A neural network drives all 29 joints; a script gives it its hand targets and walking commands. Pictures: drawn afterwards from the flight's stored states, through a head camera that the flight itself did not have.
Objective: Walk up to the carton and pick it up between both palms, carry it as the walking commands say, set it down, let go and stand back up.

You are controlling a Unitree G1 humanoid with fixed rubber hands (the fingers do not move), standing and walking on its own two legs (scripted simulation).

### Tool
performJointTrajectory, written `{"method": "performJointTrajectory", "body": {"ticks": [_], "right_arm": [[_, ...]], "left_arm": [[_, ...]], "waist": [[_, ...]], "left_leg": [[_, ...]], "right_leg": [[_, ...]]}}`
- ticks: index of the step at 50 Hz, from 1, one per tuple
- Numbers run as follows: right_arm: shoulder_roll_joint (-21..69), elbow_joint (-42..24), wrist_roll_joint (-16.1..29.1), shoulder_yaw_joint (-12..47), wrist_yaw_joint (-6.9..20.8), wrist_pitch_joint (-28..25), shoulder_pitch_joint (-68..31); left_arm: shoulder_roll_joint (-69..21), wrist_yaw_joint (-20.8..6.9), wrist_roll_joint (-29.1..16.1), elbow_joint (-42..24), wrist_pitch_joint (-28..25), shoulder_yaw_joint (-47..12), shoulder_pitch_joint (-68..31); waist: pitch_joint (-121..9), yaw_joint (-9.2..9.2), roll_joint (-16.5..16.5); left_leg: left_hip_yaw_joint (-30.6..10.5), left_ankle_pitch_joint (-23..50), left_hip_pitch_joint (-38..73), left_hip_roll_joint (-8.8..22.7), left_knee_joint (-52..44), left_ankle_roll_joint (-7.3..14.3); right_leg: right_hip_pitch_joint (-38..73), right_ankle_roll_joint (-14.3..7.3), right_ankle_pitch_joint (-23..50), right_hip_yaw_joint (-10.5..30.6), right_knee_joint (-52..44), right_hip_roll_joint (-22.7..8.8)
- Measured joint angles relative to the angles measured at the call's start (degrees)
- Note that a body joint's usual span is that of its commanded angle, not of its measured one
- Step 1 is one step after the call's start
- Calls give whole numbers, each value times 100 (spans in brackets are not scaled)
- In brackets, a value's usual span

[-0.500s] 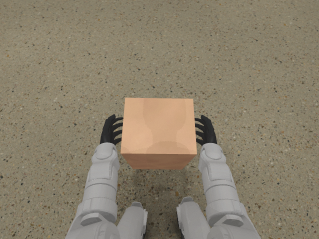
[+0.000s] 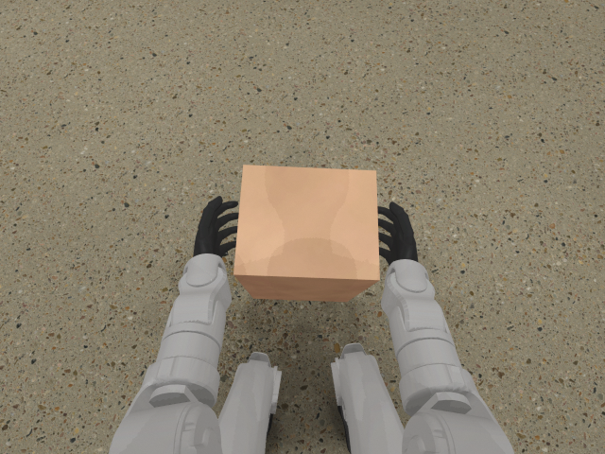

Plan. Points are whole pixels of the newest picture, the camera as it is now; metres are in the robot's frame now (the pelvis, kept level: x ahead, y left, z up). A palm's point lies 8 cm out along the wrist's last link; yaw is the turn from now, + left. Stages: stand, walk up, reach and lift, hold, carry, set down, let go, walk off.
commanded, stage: set down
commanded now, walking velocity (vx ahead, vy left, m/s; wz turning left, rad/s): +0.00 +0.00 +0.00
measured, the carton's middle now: (304, 245) +0.41 +0.00 -0.15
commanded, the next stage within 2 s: none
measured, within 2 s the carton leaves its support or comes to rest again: neither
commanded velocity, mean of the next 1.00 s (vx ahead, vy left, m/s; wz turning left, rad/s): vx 0.00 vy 0.00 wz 0.00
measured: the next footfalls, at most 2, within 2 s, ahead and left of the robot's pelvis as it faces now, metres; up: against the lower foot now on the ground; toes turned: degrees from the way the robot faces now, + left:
none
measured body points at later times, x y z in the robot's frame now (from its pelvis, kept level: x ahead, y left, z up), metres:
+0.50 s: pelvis -0.02 +0.00 -0.07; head +0.21 -0.01 +0.31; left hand +0.41 +0.13 -0.17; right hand +0.40 -0.14 -0.17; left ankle +0.05 +0.13 -0.59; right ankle +0.08 -0.13 -0.59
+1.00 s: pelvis -0.05 +0.00 -0.14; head +0.23 +0.00 +0.21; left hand +0.43 +0.13 -0.26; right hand +0.42 -0.14 -0.26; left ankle +0.05 +0.13 -0.59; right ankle +0.08 -0.13 -0.59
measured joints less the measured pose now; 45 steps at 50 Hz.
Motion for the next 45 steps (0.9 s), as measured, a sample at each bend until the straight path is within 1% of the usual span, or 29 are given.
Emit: {"method": "performJointTrajectory", "body": {"ticks": [16, 31, 45], "right_arm": [[-240, 279, 197, -29, -70, -9, -676], [-393, 395, 241, -145, -104, 109, -1342], [-541, 502, 322, -241, -132, 188, -1907]], "left_arm": [[226, 83, -115, 303, 20, -16, -727], [408, 102, -147, 476, 120, 76, -1423], [617, 142, -211, 657, 184, 30, -2012]], "waist": [[118, -20, -27], [303, -28, -6], [573, -72, 16]], "left_leg": [[-28, -188, -1152, -138, 984, -83], [-29, -272, -2176, -272, 1815, -164], [-10, -309, -3029, -388, 2542, -219]], "right_leg": [[-1149, 78, -158, 29, 954, 131], [-2164, 178, -219, 56, 1755, 244], [-2987, 298, -244, 70, 2435, 336]]}}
